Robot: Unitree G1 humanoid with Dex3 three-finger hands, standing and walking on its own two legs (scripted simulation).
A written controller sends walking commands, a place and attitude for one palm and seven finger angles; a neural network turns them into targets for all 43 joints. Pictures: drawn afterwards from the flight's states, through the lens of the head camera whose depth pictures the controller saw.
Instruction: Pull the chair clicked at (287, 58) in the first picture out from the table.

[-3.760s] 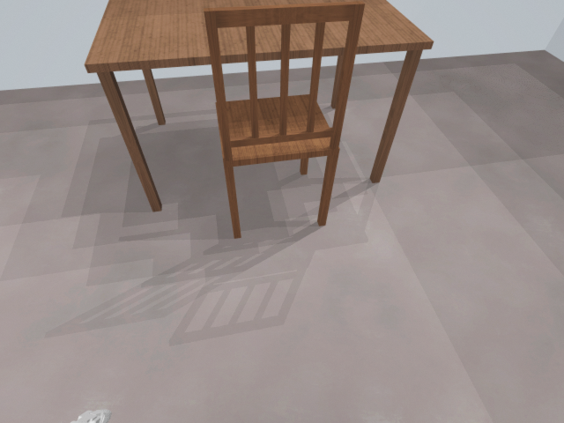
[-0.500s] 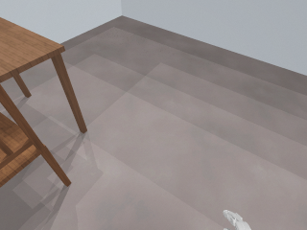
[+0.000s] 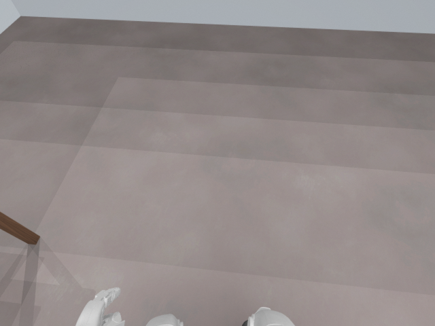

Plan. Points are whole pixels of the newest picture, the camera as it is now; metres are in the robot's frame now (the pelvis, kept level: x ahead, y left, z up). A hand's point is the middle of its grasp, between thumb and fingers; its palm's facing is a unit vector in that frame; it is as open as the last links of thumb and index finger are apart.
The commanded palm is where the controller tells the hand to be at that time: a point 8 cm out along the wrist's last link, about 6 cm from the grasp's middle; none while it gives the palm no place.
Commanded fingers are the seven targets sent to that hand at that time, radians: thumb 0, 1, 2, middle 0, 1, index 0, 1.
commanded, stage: turn to face it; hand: left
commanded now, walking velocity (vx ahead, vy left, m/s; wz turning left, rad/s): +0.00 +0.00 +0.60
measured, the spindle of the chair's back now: out of the picture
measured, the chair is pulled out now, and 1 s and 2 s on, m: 0.00 0.00 0.00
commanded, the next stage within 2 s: none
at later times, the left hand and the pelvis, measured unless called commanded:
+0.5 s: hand out of the picture +0.05 +0.23 -0.16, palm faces +0.24 -0.95 -0.17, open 7.4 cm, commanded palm none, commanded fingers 0.00 0.90 0.90 -0.20 -0.30 -0.20 -0.30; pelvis +0.02 +0.04 +0.02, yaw +11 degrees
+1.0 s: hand out of the picture +0.00 +0.18 -0.12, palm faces +0.51 -0.82 -0.27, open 7.4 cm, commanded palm none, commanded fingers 0.00 0.90 0.90 -0.20 -0.30 -0.20 -0.30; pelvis +0.02 -0.04 +0.03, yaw +31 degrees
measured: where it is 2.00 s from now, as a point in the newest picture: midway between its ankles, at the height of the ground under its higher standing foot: outside the picture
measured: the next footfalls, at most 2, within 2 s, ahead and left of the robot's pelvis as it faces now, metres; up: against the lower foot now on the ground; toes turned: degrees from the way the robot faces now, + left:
left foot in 0.30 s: +0.07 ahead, +0.12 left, +0.00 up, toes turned +16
right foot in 0.84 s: +0.09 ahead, -0.13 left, +0.00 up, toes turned +23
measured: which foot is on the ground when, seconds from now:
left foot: up 0.00-0.28, down 0.30-0.82, up 0.84-1.00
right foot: down 0.00-0.32, up 0.34-0.82, down 0.84-1.00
